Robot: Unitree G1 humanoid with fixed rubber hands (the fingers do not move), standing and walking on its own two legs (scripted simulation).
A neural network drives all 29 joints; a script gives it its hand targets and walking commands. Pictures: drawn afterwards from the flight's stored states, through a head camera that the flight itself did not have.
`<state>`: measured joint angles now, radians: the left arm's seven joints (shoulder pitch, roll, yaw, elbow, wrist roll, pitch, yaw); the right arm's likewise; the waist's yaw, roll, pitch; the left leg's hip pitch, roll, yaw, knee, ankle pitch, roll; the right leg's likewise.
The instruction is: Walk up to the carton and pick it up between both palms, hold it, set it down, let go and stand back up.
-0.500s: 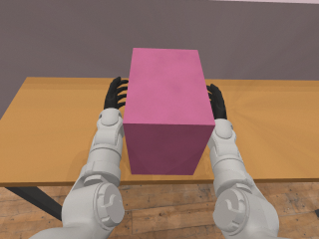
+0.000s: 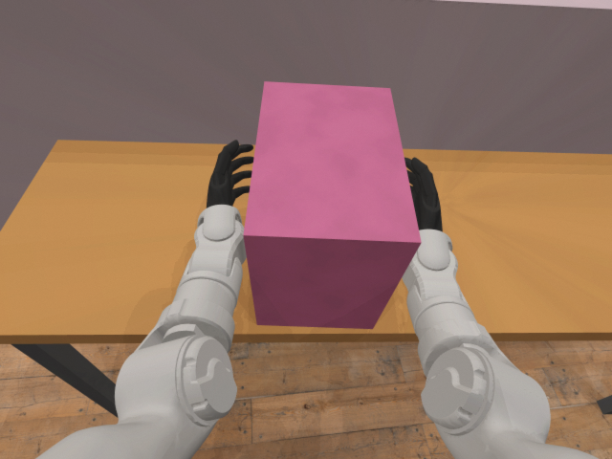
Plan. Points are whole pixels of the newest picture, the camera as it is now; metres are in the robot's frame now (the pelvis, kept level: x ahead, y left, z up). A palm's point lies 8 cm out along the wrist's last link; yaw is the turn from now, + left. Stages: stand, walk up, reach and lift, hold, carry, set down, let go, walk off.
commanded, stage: reach and lift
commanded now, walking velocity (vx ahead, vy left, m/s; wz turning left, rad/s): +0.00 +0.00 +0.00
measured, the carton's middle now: (321, 211) +0.45 +0.02 +0.07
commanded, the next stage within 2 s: none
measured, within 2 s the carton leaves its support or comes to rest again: leaves its support in 0.44 s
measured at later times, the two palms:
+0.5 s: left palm (224, 201) +0.42 +0.16 +0.10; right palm (423, 218) +0.43 -0.11 +0.10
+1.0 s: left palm (214, 183) +0.41 +0.16 +0.15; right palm (433, 200) +0.42 -0.11 +0.15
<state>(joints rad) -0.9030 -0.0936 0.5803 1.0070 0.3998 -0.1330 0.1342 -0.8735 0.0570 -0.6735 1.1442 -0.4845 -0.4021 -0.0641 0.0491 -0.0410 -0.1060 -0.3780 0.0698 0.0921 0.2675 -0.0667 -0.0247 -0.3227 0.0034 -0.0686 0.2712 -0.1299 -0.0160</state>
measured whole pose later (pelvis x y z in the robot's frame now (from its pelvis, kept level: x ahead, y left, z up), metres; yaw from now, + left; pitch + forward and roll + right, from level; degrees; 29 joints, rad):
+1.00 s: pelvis -0.01 -0.01 +0.00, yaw +1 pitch +7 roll -1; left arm -0.94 0.00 0.35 0.97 0.20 0.14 0.19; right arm -0.93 -0.01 -0.35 1.17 -0.12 -0.18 -0.12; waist 0.03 -0.05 -0.14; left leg -0.34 0.09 0.08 0.30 -0.08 -0.03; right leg -0.26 0.02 -0.09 0.27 -0.12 -0.03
